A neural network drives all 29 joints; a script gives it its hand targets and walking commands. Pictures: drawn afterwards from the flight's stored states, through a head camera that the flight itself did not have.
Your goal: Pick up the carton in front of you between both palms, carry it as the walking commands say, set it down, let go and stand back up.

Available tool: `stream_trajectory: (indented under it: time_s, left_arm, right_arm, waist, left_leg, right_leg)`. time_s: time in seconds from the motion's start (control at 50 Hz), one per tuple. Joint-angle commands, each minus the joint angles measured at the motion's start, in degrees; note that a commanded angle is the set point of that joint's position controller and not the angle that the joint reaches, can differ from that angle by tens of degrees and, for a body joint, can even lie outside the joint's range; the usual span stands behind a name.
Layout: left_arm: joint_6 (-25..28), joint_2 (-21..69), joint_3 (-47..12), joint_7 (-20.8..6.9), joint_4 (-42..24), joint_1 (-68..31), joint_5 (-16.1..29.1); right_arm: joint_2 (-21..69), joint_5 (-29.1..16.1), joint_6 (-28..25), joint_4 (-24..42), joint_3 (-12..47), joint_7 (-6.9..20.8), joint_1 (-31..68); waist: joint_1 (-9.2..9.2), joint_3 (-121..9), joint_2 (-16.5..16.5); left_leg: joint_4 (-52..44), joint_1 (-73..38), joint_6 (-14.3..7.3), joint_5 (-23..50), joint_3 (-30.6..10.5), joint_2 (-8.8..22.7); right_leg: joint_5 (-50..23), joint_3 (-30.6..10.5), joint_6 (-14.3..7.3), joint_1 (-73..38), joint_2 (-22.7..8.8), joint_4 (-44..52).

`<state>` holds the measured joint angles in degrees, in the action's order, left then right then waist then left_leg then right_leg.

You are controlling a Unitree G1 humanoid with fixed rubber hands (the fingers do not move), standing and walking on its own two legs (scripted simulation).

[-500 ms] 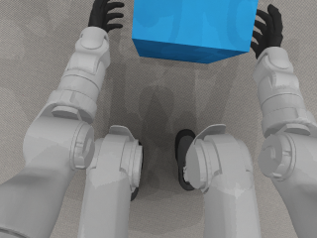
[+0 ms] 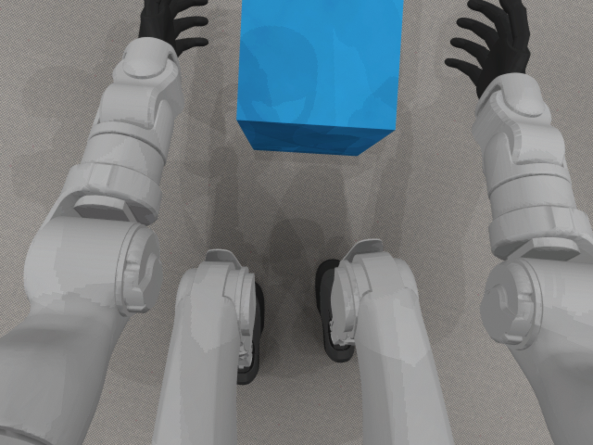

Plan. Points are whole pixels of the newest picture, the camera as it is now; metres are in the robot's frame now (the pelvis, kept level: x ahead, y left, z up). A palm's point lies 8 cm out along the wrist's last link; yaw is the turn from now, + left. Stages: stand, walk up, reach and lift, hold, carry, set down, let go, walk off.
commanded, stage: set down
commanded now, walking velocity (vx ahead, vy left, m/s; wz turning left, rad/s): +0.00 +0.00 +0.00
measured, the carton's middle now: (313, 81) +0.58 -0.06 -0.30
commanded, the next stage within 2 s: let go in 0.64 s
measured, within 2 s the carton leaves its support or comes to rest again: neither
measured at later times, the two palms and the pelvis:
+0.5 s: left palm out of the picture +0.56 +0.14 +0.04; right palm out of the picture +0.51 -0.25 +0.05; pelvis +0.02 +0.00 +0.14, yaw -1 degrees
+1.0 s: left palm out of the picture +0.45 +0.18 +0.15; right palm out of the picture +0.43 -0.24 +0.16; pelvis +0.08 +0.00 +0.28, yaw +0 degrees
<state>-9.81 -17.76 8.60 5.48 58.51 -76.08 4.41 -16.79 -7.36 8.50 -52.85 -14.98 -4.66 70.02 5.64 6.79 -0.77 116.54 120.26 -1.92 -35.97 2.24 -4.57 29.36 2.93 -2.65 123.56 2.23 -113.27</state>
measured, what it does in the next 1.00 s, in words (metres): rises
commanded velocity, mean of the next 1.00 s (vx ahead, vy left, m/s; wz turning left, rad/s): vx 0.00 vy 0.00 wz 0.00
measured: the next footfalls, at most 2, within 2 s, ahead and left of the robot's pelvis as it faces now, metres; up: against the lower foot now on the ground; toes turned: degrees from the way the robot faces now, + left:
none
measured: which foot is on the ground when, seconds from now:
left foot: down 0.00-1.00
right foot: down 0.00-1.00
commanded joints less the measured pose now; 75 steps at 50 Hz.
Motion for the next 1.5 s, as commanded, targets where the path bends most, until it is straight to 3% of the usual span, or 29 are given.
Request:
stream_trajectory:
  time_s: [0.0, 0.12, 0.16, 0.18, 0.22, 0.24, 0.26, 0.28, 0.32, 0.34, 0.38, 0.4, 0.42, 0.44, 0.48, 0.5, 0.52, 0.58, 0.6, 0.68, 0.7, 0.72, 0.74, 0.86, 0.88, 0.9, 1.1, 1.4, 1.48]
  left_arm:
    - [3.0, -8.1, 4.7, -1.3, -9.1, -9.2, -3.9]
    - [-0.1, -5.4, 1.5, -1.7, -13.4, -15.4, 0.9]
    - [-0.7, -6.3, 2.1, -2.5, -12.8, -13.3, -0.4]
    - [-1.6, -7.2, 1.6, -2.3, -12.7, -15.1, 3.4]
    - [-1.8, -9.5, 2.2, -2.0, -13.7, -14.5, 0.1]
    - [-2.9, -6.1, -1.8, -2.3, -10.7, -13.9, 2.6]
    - [-2.2, -7.2, 1.1, -2.6, -12.3, -12.1, 1.2]
    - [-2.4, -7.5, 1.3, -2.2, -11.1, -11.4, 0.1]
    - [-1.9, -6.9, 3.6, -1.6, -10.7, -11.0, -1.3]
    - [-2.0, -6.9, 2.4, -1.6, -13.2, -10.8, 0.0]
    - [-0.9, -7.2, 5.3, -2.4, -7.7, -3.6, -4.6]
    - [-0.3, -4.2, 3.1, -2.9, -12.3, -3.5, -2.7]
    - [0.3, -3.2, 2.6, -2.7, -13.1, -2.3, -4.7]
    - [0.6, -1.4, 3.4, -3.2, -10.3, 0.6, -4.5]
    - [1.1, -2.9, 7.6, -3.2, -11.2, -1.8, -6.1]
    - [1.3, -6.0, 5.4, -3.5, -12.1, -2.7, -5.0]
    - [1.5, -3.0, 5.8, -4.2, -13.1, 1.0, -5.0]
    - [1.1, -5.2, 6.5, -3.5, -10.4, 0.5, -7.1]
    - [1.7, -1.5, 5.5, -4.0, -12.1, 5.8, -5.6]
    - [3.3, 2.3, 3.4, -3.9, -14.1, 11.8, -6.6]
    - [3.5, 0.6, 4.6, -3.1, -14.1, 12.3, -6.5]
    - [3.9, 0.1, 6.3, -2.3, -17.9, 13.9, -7.5]
    - [3.6, 3.3, 4.4, -1.9, -17.1, 18.3, -8.2]
    - [4.6, 6.7, 2.1, -1.6, -23.6, 36.8, -8.3]
    - [5.9, 6.1, 3.1, -1.3, -26.0, 39.8, -9.0]
    - [6.5, 3.6, 2.0, -1.6, -26.6, 37.5, -7.9]
    - [10.2, 7.2, -1.8, -4.5, -25.1, 64.5, -7.4]
    - [10.1, 3.2, -5.3, -7.5, -34.3, 83.6, -4.2]
    - [7.2, 1.4, -4.2, -8.7, -37.2, 86.9, -5.2]
  right_arm:
    - [-4.9, -0.1, -1.7, 11.7, 1.2, 0.0, 7.8]
    - [-8.6, 2.9, 1.3, 12.2, -2.6, 0.2, 11.5]
    - [-8.1, 1.7, 2.3, 13.7, -2.2, 0.7, 12.1]
    - [-9.9, 2.9, 2.0, 15.5, -1.4, 1.1, 14.2]
    - [-9.1, 1.9, 3.2, 15.9, -1.3, 0.9, 13.2]
    - [-8.7, 2.5, 3.2, 9.8, -1.3, 1.6, 10.7]
    - [-7.9, 2.4, 2.8, 13.3, -2.7, 1.4, 9.3]
    - [-6.9, 1.4, 2.5, 14.2, -2.5, 2.1, 10.0]
    - [-6.4, 0.4, 2.9, 11.9, -0.3, 2.3, 9.6]
    - [-9.4, 3.1, 2.4, 12.7, -3.2, 2.7, 8.0]
    - [-4.6, 1.9, 2.2, 11.2, -2.1, 3.3, 4.7]
    - [-6.4, 3.0, 0.7, 11.9, -2.8, 4.4, 1.2]
    - [-5.5, 3.1, 0.0, 10.3, -4.0, 5.0, 0.4]
    - [-5.5, 2.5, -0.3, 8.6, -3.9, 5.2, -3.0]
    - [-5.6, 4.9, -1.0, 10.8, -4.3, 4.9, 1.4]
    - [-4.8, 3.6, -1.2, 14.5, -4.3, 4.6, 3.0]
    - [-4.1, 5.5, -0.9, 12.1, -3.7, 4.3, -0.3]
    - [-2.2, 3.7, -1.3, 14.3, -2.7, 4.7, -1.9]
    - [-4.7, 6.1, -1.8, 13.5, -6.2, 5.1, -6.1]
    - [-4.2, 7.0, -4.1, 12.8, -4.4, 6.6, -9.7]
    - [-1.3, 6.7, -4.2, 14.7, -1.9, 6.9, -10.3]
    - [-4.9, 7.2, -4.5, 17.2, -4.0, 6.9, -12.1]
    - [-3.3, 9.2, -4.8, 12.2, -2.3, 7.3, -20.6]
    - [-3.9, 12.0, -5.8, 19.2, 0.7, 8.4, -33.7]
    - [-4.6, 11.8, -6.4, 24.5, -0.1, 8.9, -32.0]
    - [-3.4, 11.6, -6.4, 19.9, 1.8, 8.4, -36.0]
    - [0.9, 5.3, -9.9, 22.7, 8.0, 8.1, -60.6]
    - [0.6, 7.1, -8.6, 33.8, 11.6, 8.3, -81.6]
    - [-0.9, 7.6, -5.8, 36.0, 9.2, 8.3, -80.0]
  waist:
    - [-2.8, -68.3, -0.7]
    - [3.73, -69.0, 0.9]
    - [0.27, -63.7, -4.1]
    - [4.87, -69.0, 1.7]
    - [0.72, -70.6, -2.7]
    - [5.97, -66.3, -1.6]
    - [0.46, -68.8, -3.1]
    - [2.98, -70.3, -3.8]
    - [-1.93, -71.8, -6.0]
    - [4.3, -69.9, -0.3]
    - [-3.16, -67.7, -4.6]
    - [3.21, -68.8, -3.3]
    - [-1.8, -73.2, -6.0]
    - [1.07, -66.9, -7.3]
    - [-3.19, -67.5, -3.0]
    - [2.4, -68.2, -0.3]
    - [-2.46, -69.6, -1.4]
    - [-2.94, -64.4, 0.0]
    - [2.51, -65.1, -2.4]
    - [-1.82, -65.7, -6.2]
    - [-3.16, -66.0, 0.5]
    - [-3.3, -71.1, -6.3]
    - [0.63, -68.6, -2.3]
    - [1.48, -56.6, 3.7]
    - [-3.81, -58.4, -1.2]
    - [1.38, -52.8, 6.0]
    - [-2.78, -40.9, 1.1]
    - [-3.66, -16.1, 4.7]
    - [-5.85, -9.9, -1.5]
  left_leg:
    - [-16.3, -20.0, 0.6, 17.8, -0.9, -0.1]
    - [-25.9, -35.0, 1.3, 14.8, -3.3, -0.3]
    - [-26.6, -36.7, 1.5, 13.2, -1.4, -0.4]
    - [-27.7, -36.6, 1.6, 13.1, -2.4, -0.2]
    - [-29.7, -40.1, 2.4, 12.2, 0.4, -0.8]
    - [-32.7, -37.2, 2.6, 9.1, -1.3, -0.2]
    - [-32.3, -37.6, 3.3, 10.9, 0.4, -0.7]
    - [-34.8, -42.6, 2.1, 11.8, -1.5, -0.1]
    - [-36.6, -45.2, 2.7, 17.2, 0.0, -0.6]
    - [-37.8, -44.5, 2.6, 18.4, -3.8, 0.4]
    - [-38.6, -43.6, 1.8, 21.9, -2.4, 0.4]
    - [-39.6, -45.2, 2.8, 21.9, -2.9, 0.9]
    - [-40.4, -48.8, 3.2, 26.2, -2.9, 0.3]
    - [-41.7, -47.3, 3.1, 24.8, -3.8, 1.1]
    - [-43.7, -47.1, 3.7, 29.1, -3.3, 0.1]
    - [-44.5, -47.2, 2.4, 26.2, -3.2, 0.9]
    - [-45.8, -45.1, 3.2, 28.5, -1.9, 0.0]
    - [-50.0, -54.3, 1.6, 28.7, -4.4, 1.1]
    - [-53.4, -55.5, 2.9, 29.2, -3.8, 0.7]
    - [-57.0, -67.7, 3.5, 39.1, -6.5, 1.6]
    - [-57.4, -66.1, 2.3, 39.9, -7.0, 2.1]
    - [-57.9, -71.5, 3.6, 42.2, -5.6, 1.8]
    - [-60.2, -71.1, 3.2, 37.1, -6.0, 1.5]
    - [-68.4, -68.4, 3.2, 35.0, -4.9, 1.0]
    - [-69.8, -70.4, 3.2, 37.2, -4.8, 0.8]
    - [-71.3, -69.4, 2.2, 32.6, -5.2, 1.5]
    - [-79.6, -78.9, 2.4, 35.2, -6.7, 2.4]
    - [-93.8, -108.0, 1.3, 30.8, -6.4, 3.7]
    - [-95.4, -107.8, 2.6, 31.8, -5.7, 4.4]
  right_leg:
    - [-29.6, -6.1, 4.8, -50.4, 0.9, 13.6]
    - [-17.7, -0.4, 4.6, -44.7, 0.6, 22.2]
    - [-13.8, -1.5, 3.3, -42.4, 0.7, 25.7]
    - [-14.5, 0.8, 3.9, -48.7, -0.1, 25.7]
    - [-14.7, -1.3, 3.4, -51.3, 0.9, 29.5]
    - [-13.5, 0.1, 3.7, -50.3, 0.3, 30.0]
    - [-14.1, -1.8, 3.8, -52.4, -0.4, 31.3]
    - [-15.4, 0.6, 4.3, -49.8, 0.4, 31.3]
    - [-19.4, -0.5, 4.3, -52.9, 1.2, 33.3]
    - [-22.1, 0.6, 3.8, -53.1, 0.4, 33.9]
    - [-24.3, -3.4, 4.3, -54.7, 0.2, 36.1]
    - [-25.8, -2.0, 4.3, -54.1, 0.6, 37.1]
    - [-29.6, -2.6, 4.5, -55.4, 0.7, 36.5]
    - [-28.9, -2.1, 4.1, -55.4, 0.5, 38.4]
    - [-30.4, -2.7, 4.3, -57.0, 0.7, 40.2]
    - [-31.6, -1.8, 5.0, -61.6, 1.2, 42.0]
    - [-35.0, -4.4, 4.1, -66.3, -0.1, 43.5]
    - [-30.7, -3.5, 5.1, -64.5, 0.8, 47.9]
    - [-33.3, -3.2, 4.3, -65.5, 0.7, 49.8]
    - [-34.7, -2.9, 3.2, -62.9, 0.5, 53.0]
    - [-35.5, -2.9, 4.1, -65.1, 0.3, 53.4]
    - [-38.2, -3.3, 3.5, -71.6, -0.2, 55.1]
    - [-36.8, -4.2, 2.7, -74.5, 0.0, 57.0]
    - [-42.9, -5.7, 3.0, -91.7, -0.8, 63.2]
    - [-41.7, -5.5, 2.6, -94.2, -0.9, 62.6]
    - [-40.6, -6.1, 3.8, -91.4, -1.4, 65.2]
    - [-50.1, -10.1, 2.9, -108.6, -3.5, 72.5]
    - [-32.1, -6.9, 2.7, -117.3, -1.4, 88.1]
    - [-27.7, -5.6, 2.2, -120.5, -1.0, 90.0]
